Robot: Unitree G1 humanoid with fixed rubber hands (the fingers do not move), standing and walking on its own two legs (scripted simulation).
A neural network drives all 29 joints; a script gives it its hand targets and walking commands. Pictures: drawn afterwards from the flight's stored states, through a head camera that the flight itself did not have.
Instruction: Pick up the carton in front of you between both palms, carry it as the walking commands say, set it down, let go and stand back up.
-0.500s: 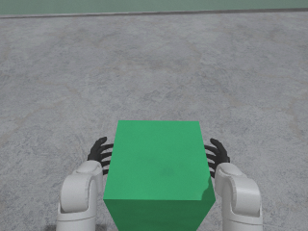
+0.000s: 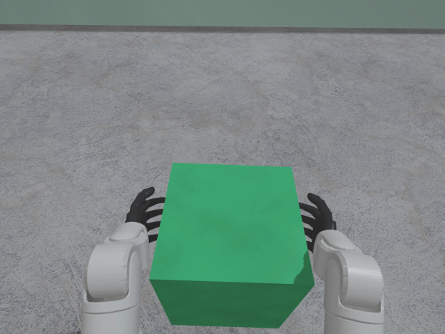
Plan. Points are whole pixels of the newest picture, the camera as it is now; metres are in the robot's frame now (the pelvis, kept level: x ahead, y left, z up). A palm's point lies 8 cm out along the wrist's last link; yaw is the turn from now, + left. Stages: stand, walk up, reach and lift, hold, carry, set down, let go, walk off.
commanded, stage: carry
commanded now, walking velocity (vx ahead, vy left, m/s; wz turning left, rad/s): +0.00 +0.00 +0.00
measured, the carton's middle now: (228, 249) +0.28 -0.01 -0.01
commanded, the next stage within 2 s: hold in 1.90 s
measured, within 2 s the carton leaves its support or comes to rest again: neither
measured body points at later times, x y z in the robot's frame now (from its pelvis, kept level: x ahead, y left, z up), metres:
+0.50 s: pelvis +0.25 -0.03 -0.01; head +0.26 -0.03 +0.44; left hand +0.52 +0.14 +0.06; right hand +0.53 -0.17 +0.05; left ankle +0.21 +0.09 -0.75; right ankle +0.29 -0.11 -0.75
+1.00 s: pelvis +0.30 -0.01 -0.02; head +0.28 -0.01 +0.43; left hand +0.56 +0.16 +0.05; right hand +0.58 -0.14 +0.05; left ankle +0.21 +0.09 -0.75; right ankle +0.29 -0.12 -0.75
